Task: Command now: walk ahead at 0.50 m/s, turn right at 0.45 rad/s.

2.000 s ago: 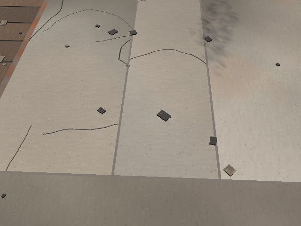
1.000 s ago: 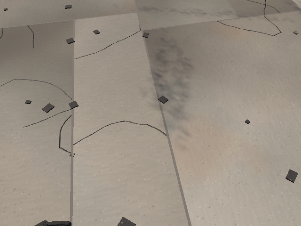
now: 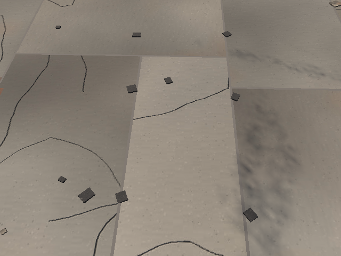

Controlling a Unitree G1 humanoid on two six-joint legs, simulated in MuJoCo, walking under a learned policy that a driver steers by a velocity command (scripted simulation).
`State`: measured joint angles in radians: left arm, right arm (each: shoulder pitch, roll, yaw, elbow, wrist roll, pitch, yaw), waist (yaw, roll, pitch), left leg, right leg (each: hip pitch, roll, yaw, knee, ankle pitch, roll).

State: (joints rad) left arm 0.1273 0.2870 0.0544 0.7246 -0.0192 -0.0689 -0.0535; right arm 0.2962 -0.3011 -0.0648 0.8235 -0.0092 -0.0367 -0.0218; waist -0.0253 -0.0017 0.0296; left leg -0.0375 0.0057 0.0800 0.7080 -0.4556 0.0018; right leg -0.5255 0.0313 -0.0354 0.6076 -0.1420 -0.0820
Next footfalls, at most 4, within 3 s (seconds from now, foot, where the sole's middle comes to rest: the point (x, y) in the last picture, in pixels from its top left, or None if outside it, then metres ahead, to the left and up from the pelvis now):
0.44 left None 0.45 0.09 -0.75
0.96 right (231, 201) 0.66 -0.22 -0.75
1.46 left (168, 145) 0.95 0.03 -0.75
1.96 right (192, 94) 1.27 -0.11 -0.75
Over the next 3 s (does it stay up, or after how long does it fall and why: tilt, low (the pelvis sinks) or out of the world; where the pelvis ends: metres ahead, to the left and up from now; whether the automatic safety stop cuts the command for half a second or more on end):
stays up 1.55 0.28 0.01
